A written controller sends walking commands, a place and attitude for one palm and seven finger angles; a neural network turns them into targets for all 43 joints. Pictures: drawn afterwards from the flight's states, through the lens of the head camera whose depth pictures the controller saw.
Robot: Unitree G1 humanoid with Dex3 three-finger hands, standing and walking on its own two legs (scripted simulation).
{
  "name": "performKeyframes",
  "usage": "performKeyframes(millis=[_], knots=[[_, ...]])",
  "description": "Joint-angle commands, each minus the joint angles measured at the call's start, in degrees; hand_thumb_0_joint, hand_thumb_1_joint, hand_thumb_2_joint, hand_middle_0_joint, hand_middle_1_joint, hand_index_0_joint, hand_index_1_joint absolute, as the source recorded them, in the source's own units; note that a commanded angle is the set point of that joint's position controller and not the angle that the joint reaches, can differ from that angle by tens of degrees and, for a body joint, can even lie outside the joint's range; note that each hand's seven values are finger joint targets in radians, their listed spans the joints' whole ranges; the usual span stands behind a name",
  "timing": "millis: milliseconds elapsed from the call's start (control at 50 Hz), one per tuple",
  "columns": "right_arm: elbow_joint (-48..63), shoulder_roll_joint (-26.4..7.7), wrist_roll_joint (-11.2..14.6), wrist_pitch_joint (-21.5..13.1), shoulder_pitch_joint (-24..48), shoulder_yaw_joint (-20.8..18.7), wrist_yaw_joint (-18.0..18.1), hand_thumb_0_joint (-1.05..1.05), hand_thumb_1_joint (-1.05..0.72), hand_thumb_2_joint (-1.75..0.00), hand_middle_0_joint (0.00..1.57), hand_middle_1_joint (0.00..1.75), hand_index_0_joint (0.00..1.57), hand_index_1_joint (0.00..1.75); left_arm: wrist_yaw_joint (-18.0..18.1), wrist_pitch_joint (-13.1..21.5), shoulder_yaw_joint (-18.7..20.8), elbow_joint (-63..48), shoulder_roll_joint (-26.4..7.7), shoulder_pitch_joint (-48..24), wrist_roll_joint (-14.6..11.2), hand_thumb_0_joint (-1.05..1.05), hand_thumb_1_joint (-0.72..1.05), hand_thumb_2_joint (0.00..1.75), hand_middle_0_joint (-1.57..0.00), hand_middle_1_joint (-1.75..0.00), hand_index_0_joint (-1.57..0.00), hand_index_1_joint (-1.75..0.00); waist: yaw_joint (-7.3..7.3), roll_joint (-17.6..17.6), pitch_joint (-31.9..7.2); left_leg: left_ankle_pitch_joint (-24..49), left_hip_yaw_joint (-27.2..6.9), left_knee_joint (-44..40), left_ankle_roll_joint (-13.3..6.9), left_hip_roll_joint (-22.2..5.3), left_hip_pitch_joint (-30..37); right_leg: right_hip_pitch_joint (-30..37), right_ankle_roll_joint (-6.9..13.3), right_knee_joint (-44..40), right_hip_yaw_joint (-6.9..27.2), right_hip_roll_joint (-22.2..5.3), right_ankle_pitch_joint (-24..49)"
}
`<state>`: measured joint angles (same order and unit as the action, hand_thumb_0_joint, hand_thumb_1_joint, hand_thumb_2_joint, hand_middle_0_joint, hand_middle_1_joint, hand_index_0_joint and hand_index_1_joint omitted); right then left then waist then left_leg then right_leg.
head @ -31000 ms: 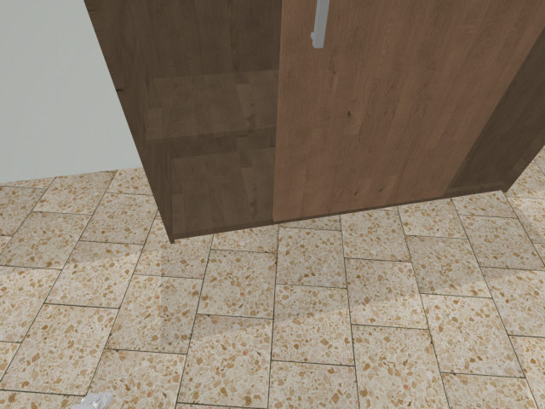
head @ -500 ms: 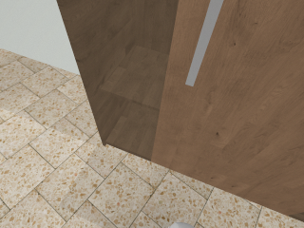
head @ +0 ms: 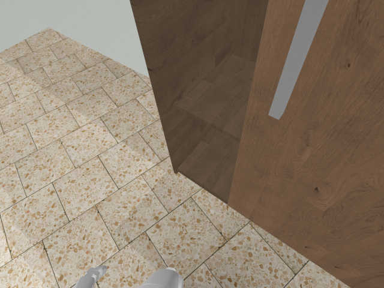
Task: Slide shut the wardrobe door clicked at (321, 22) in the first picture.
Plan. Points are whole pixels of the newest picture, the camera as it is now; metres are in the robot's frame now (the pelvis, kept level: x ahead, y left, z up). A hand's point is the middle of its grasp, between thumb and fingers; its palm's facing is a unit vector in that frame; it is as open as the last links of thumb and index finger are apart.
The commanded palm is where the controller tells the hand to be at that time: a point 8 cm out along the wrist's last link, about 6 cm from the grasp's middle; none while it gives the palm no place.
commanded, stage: walk to a spot facing it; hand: right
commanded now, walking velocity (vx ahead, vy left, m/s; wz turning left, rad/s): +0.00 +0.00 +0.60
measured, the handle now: (306, 37) +0.46 -0.18 +0.25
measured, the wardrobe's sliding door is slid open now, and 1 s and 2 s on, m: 0.35 0.35 0.35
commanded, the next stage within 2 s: none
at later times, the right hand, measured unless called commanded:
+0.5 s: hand (260, 254) +0.21 -0.15 -0.18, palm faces -0.35 +0.91 -0.21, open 7.4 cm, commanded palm none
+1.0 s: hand (235, 247) +0.23 -0.09 -0.18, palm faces -0.57 +0.79 -0.22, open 7.4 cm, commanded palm none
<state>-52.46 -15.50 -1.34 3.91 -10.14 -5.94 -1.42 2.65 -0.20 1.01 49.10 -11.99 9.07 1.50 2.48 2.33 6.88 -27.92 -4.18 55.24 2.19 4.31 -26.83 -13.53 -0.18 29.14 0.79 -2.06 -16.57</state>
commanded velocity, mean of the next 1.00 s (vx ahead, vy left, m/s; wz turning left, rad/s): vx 0.00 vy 0.00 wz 0.60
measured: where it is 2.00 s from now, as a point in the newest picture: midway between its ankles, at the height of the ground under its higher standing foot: outside the picture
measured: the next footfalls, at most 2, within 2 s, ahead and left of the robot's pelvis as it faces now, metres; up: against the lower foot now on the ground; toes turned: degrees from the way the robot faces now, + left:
left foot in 0.22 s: +0.03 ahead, +0.15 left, +0.00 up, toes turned +10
right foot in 0.40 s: +0.11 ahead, -0.11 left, +0.00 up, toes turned +12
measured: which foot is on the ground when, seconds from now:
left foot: up 0.00-0.20, down 0.22-0.40, up 0.42-0.66, down 0.68-0.94, up 0.96-1.00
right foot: down 0.00-0.22, up 0.24-0.38, down 0.40-0.66, up 0.68-0.92, down 0.94-1.00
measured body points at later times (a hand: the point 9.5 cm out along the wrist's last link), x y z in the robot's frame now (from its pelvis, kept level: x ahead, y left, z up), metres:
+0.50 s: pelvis +0.03 +0.00 -0.01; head +0.08 +0.00 +0.44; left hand -0.04 +0.26 -0.14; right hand +0.23 -0.20 -0.16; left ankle -0.03 +0.12 -0.69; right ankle +0.07 -0.12 -0.74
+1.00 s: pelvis +0.04 +0.03 -0.01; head +0.09 +0.05 +0.44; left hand -0.05 +0.28 -0.14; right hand +0.26 -0.13 -0.16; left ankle -0.03 +0.11 -0.71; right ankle +0.12 -0.08 -0.74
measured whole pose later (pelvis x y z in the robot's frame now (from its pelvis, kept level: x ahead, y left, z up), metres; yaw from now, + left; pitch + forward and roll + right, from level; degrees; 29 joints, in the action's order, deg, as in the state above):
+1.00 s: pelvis +0.04 +0.03 -0.01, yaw +38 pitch +1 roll +0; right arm -53.6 -13.7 -1.1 4.5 -8.9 -4.9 -0.9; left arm 2.2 0.0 2.1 50.4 -12.1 10.9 1.3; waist 0.0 1.6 5.8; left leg -27.3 -3.6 48.3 0.2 4.0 -23.4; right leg -16.7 -0.7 33.4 -4.1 -4.1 -16.6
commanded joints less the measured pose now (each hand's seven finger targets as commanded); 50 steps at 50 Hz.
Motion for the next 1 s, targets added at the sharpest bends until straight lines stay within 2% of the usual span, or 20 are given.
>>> performKeyframes(millis=[0, 140, 160, 180, 220, 260, 340, 360, 380, 420, 500, 600, 620, 640, 660, 700, 860, 880, 920, 980], knots=[[5.9, -2.3, 0.4, -1.3, 3.2, 0.5, -1.2, 0.00, -0.90, -0.90, 0.20, 0.30, 0.20, 0.30, 0.4, 0.8, 3.0, -2.0, -11.9, 5.5, 0.6, 0.00, 0.90, 0.90, -0.20, -0.30, -0.20, -0.30, -3.49, -13.6, -8.5, -0.2, 5.3, -1.2, 0.6, -4.2, 0.1, 7.8, 8.3, -5.9, 2.6, -14.4, 35.1], [4.0, -3.5, 0.6, -1.8, -0.1, 0.4, -0.8, 0.00, -0.90, -0.90, 0.20, 0.30, 0.20, 0.30, -0.2, 0.1, 3.8, 0.2, -13.5, 7.0, 0.0, 0.00, 0.90, 0.90, -0.20, -0.30, -0.20, -0.30, -1.71, -12.0, -8.1, 11.6, 9.1, -24.5, -2.6, -2.4, 16.1, 3.2, 3.5, 2.8, -2.1, -14.6, 29.4], [2.6, -6.5, 0.3, -2.5, -4.3, -0.2, -0.3, 0.00, -0.90, -0.90, 0.20, 0.30, 0.20, 0.30, -0.6, 0.0, 3.9, -0.1, -12.4, 6.8, -0.4, 0.00, 0.90, 0.90, -0.20, -0.30, -0.20, -0.30, 0.15, -5.1, -9.8, 25.7, 3.0, -30.2, -4.8, -6.6, 25.6, -3.4, 0.3, 12.1, -5.9, -11.6, 21.6], [1.4, -13.1, -0.2, -3.2, -8.0, -1.5, 0.8, 0.00, -0.90, -0.90, 0.20, 0.30, 0.20, 0.30, -1.1, 0.1, 3.0, -2.6, -7.5, 5.3, -1.1, 0.00, 0.90, 0.90, -0.20, -0.30, -0.20, -0.30, 1.26, 13.8, -10.8, 46.8, -16.4, -33.8, -11.4, -21.4, 34.3, -18.2, -3.3, 25.1, -11.8, -2.8, -6.5], [2.0, -14.4, 0.3, -2.8, -5.9, -1.5, 1.8, 0.00, -0.90, -0.90, 0.20, 0.30, 0.20, 0.30, -0.9, -0.6, 2.9, -3.4, -7.5, 2.6, -1.4, 0.00, 0.90, 0.90, -0.20, -0.30, -0.20, -0.30, 1.35, 7.8, -8.3, 40.7, -19.8, -33.9, -17.9, -23.9, 23.5, -19.6, -3.3, 36.2, -1.4, -3.8, -18.3], [4.1, -11.6, -0.5, -2.2, 2.1, -1.1, 2.5, 0.00, -0.90, -0.90, 0.20, 0.30, 0.20, 0.30, -0.8, -0.9, 3.1, -2.1, -8.1, 4.4, -1.0, 0.00, 0.90, 0.90, -0.20, -0.30, -0.20, -0.30, -1.83, 13.4, -7.8, 32.1, -17.2, -33.9, -16.0, -20.1, 16.1, -15.8, -3.2, 32.9, -0.5, -4.7, -15.6], [5.1, -10.2, 0.1, -1.6, 7.4, -0.7, 1.8, 0.00, -0.90, -0.90, 0.20, 0.30, 0.20, 0.30, -0.7, -0.4, 2.5, 2.4, -5.8, 14.3, -1.0, 0.00, 0.90, 0.90, -0.20, -0.30, -0.20, -0.30, -7.28, 2.8, -8.2, 28.9, -12.2, -27.0, -9.2, -12.8, 6.5, 3.5, -3.6, 2.3, -5.8, -0.7, 1.8], [5.7, -7.8, 0.6, -1.2, 7.3, -0.1, 1.4, 0.00, -0.90, -0.90, 0.20, 0.30, 0.20, 0.30, -0.3, 0.2, 2.8, 2.9, -8.4, 15.9, -0.6, 0.00, 0.90, 0.90, -0.20, -0.30, -0.20, -0.30, -7.36, -5.1, -7.8, 19.9, -8.7, -22.1, -5.9, -7.6, 2.2, 7.2, -2.0, -6.2, -0.6, -4.5, 2.0], [6.5, -4.2, 0.9, -0.8, 5.2, 0.7, 0.8, 0.00, -0.90, -0.90, 0.20, 0.30, 0.20, 0.30, -0.3, 0.8, 4.0, 2.2, -14.2, 16.6, 0.2, 0.00, 0.90, 0.90, -0.20, -0.30, -0.20, -0.30, -6.73, -21.1, -8.5, 0.1, -1.1, -8.8, -2.0, 0.0, -4.2, 8.4, 4.0, -13.9, 17.2, -18.8, 2.1], [7.2, -4.5, -0.1, -0.8, 8.3, 0.4, 0.0, 0.00, -0.90, -0.90, 0.20, 0.30, 0.20, 0.30, 0.2, 1.6, 4.1, 1.3, -16.1, 15.0, 0.9, 0.00, 0.90, 0.90, -0.20, -0.30, -0.20, -0.30, -6.41, -12.4, -6.2, -7.1, 0.6, 9.1, -1.4, -3.4, -5.0, 2.7, 11.6, -15.3, 22.8, -26.1, 8.0], [6.3, -1.2, 0.6, -1.0, 8.6, 1.3, -1.0, 0.00, -0.90, -0.90, 0.20, 0.30, 0.20, 0.30, 0.1, 1.1, 3.5, 1.3, -12.8, 10.9, 1.0, 0.00, 0.90, 0.90, -0.20, -0.30, -0.20, -0.30, -4.78, -14.9, -6.4, -3.8, 7.0, -2.7, -0.6, -4.8, 0.5, 7.6, 6.8, -5.7, -0.2, -17.2, 37.4], [4.6, -2.6, 0.6, -1.9, 1.4, 0.8, -0.3, 0.00, -0.90, -0.90, 0.20, 0.30, 0.20, 0.30, -0.5, 0.3, 4.4, 1.6, -13.3, 10.2, 0.0, 0.00, 0.90, 0.90, -0.20, -0.30, -0.20, -0.30, -2.57, -11.5, -10.1, 13.5, 9.7, -27.8, -2.9, -2.7, 16.9, 4.6, 2.1, 3.3, -6.1, -16.1, 28.1], [3.5, -6.4, 0.1, -2.3, -2.4, 0.0, 0.3, 0.00, -0.90, -0.90, 0.20, 0.30, 0.20, 0.30, -0.9, -0.1, 4.4, 0.6, -11.4, 8.8, -0.5, 0.00, 0.90, 0.90, -0.20, -0.30, -0.20, -0.30, -0.96, -2.8, -9.0, 25.3, 1.4, -33.7, -5.2, -8.7, 24.7, -4.7, -1.2, 11.5, -9.5, -12.6, 15.5], [2.3, -12.4, -0.3, -2.8, -5.5, -1.5, 1.2, 0.00, -0.90, -0.90, 0.20, 0.30, 0.20, 0.30, -1.2, -0.3, 3.4, -2.4, -6.4, 4.8, -0.9, 0.00, 0.90, 0.90, -0.20, -0.30, -0.20, -0.30, 0.96, 14.9, -7.6, 41.8, -17.8, -37.0, -12.0, -23.4, 29.0, -18.8, -4.4, 23.4, -13.0, -3.3, -16.2], [2.3, -14.0, 0.4, -2.7, -6.4, -1.6, 1.7, 0.00, -0.90, -0.90, 0.20, 0.30, 0.20, 0.30, -0.9, -1.1, 3.2, -3.1, -7.8, 3.4, -1.2, 0.00, 0.90, 0.90, -0.20, -0.30, -0.20, -0.30, 2.37, 10.8, -7.9, 40.3, -20.6, -36.9, -16.9, -26.5, 23.8, -19.2, -3.7, 32.1, -4.1, -3.6, -19.8], [3.6, -10.4, 0.0, -2.6, 0.0, -1.3, 2.6, 0.00, -0.90, -0.90, 0.20, 0.30, 0.20, 0.30, -0.7, -1.5, 3.5, -1.8, -7.1, 3.6, -1.0, 0.00, 0.90, 0.90, -0.20, -0.30, -0.20, -0.30, -1.20, 10.3, -7.3, 34.8, -17.8, -35.8, -16.2, -20.7, 20.7, -19.6, -3.7, 35.6, -0.9, -4.5, -14.3], [3.9, -8.3, 0.3, -2.1, 4.4, -1.1, 2.0, 0.00, -0.90, -0.90, 0.20, 0.30, 0.20, 0.30, -0.4, -0.7, 3.1, 0.5, -5.2, 8.8, -1.2, 0.00, 0.90, 0.90, -0.20, -0.30, -0.20, -0.30, -5.32, 5.3, -8.8, 31.6, -14.6, -30.5, -9.9, -12.8, 11.0, 1.3, -3.1, 1.3, -3.9, 0.0, 0.7], [4.3, -6.8, 0.4, -1.9, 5.0, -0.7, 1.9, 0.00, -0.90, -0.90, 0.20, 0.30, 0.20, 0.30, -0.2, -0.2, 3.4, 1.3, -6.6, 11.2, -1.1, 0.00, 0.90, 0.90, -0.20, -0.30, -0.20, -0.30, -6.38, 1.6, -10.2, 26.3, -12.2, -27.2, -7.2, -9.6, 7.4, 7.5, -2.2, -5.6, -1.8, -2.6, 3.7], [6.4, -2.5, 0.9, -1.4, 3.1, 0.2, 0.8, 0.00, -0.90, -0.90, 0.20, 0.30, 0.20, 0.30, 0.5, 0.4, 5.0, 0.2, -15.8, 12.3, 0.4, 0.00, 0.90, 0.90, -0.20, -0.30, -0.20, -0.30, -6.37, -20.3, -10.5, -7.8, 2.2, -2.9, -1.2, 0.1, -6.0, 11.4, 10.2, -14.7, 21.7, -26.7, 9.9], [5.6, -3.3, 0.0, -1.2, 5.3, -0.2, -0.6, 0.00, -0.90, -0.90, 0.20, 0.30, 0.20, 0.30, 0.2, 1.0, 4.1, -1.1, -13.1, 6.3, 0.7, 0.00, 0.90, 0.90, -0.20, -0.30, -0.20, -0.30, -3.70, -13.2, -6.8, -3.4, 2.6, 8.1, -0.3, -5.3, -4.3, 4.3, 9.9, -11.6, 10.4, -21.3, 20.0]])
